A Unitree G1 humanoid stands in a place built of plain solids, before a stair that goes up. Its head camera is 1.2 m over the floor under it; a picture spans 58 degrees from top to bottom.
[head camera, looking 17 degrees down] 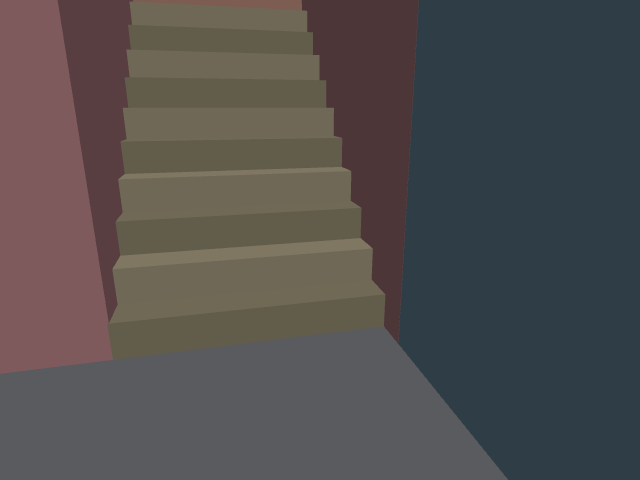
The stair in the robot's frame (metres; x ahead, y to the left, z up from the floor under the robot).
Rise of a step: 0.20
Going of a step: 0.22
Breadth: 1.43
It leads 14 degrees to the left of straight ahead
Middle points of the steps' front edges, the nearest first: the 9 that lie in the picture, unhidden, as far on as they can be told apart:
2.06 0.33 0.20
2.27 0.38 0.40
2.49 0.43 0.60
2.70 0.49 0.80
2.91 0.54 1.00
3.13 0.59 1.20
3.34 0.65 1.40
3.55 0.70 1.60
3.77 0.75 1.80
